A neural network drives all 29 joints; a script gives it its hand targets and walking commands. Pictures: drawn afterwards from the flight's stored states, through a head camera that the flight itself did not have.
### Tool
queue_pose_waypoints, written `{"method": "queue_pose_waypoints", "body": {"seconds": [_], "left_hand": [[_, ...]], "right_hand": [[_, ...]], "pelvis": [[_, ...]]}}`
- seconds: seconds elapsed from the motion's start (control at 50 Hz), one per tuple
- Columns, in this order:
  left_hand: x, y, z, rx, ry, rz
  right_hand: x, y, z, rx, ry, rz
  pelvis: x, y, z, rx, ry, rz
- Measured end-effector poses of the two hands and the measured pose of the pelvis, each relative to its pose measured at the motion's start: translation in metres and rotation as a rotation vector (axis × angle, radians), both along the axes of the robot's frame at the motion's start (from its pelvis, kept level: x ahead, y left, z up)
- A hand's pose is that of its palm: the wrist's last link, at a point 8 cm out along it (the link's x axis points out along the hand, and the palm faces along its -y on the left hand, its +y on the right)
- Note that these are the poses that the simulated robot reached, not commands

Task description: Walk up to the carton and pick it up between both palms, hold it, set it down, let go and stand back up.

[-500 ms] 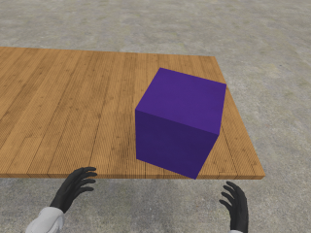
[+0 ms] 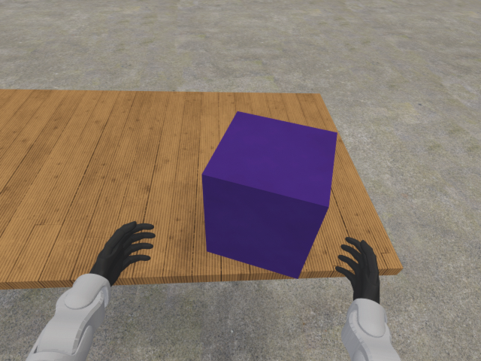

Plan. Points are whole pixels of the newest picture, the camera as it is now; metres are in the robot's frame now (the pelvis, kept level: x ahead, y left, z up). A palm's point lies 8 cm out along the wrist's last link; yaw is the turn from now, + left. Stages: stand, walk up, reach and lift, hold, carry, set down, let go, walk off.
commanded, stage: reach and lift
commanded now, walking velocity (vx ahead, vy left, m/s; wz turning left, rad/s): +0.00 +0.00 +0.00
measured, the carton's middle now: (267, 195) +0.43 -0.05 +0.00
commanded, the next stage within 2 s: none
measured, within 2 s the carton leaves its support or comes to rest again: neither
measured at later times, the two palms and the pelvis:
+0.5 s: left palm (142, 212) +0.34 +0.19 +0.06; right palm (377, 256) +0.27 -0.22 +0.03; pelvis +0.02 -0.03 +0.01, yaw -1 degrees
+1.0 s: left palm (163, 177) +0.40 +0.15 +0.09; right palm (387, 226) +0.31 -0.24 +0.07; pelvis +0.01 -0.04 +0.01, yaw +0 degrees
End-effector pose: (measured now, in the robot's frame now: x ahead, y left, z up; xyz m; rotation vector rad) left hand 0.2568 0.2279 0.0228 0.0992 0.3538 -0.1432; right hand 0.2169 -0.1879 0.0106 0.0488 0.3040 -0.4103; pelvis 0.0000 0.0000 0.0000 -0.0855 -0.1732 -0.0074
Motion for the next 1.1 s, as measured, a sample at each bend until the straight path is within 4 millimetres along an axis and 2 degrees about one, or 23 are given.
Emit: {"method": "queue_pose_waypoints", "body": {"seconds": [0.16,0.5,0.7,0.9,1.1], "left_hand": [[0.025,-0.012,0.007,0.000,0.015,0.004],[0.085,-0.043,0.036,0.019,0.003,-0.002],[0.111,-0.062,0.045,0.007,0.013,-0.012],[0.134,-0.071,0.053,-0.005,0.006,-0.016],[0.156,-0.076,0.074,0.004,-0.021,-0.024]], "right_hand": [[0.013,-0.010,0.008,0.009,0.016,-0.002],[0.051,-0.033,0.021,0.039,-0.024,-0.007],[0.065,-0.046,0.032,0.045,-0.047,-0.015],[0.080,-0.049,0.048,0.036,-0.058,-0.015],[0.098,-0.052,0.066,0.029,-0.062,-0.019]], "pelvis": [[0.006,-0.009,0.004,0.013,0.027,-0.007],[0.019,-0.033,0.009,0.030,0.080,-0.010],[0.019,-0.044,0.010,0.038,0.109,-0.008],[0.014,-0.046,0.011,0.040,0.136,-0.003],[0.006,-0.040,0.010,0.037,0.157,-0.001]]}}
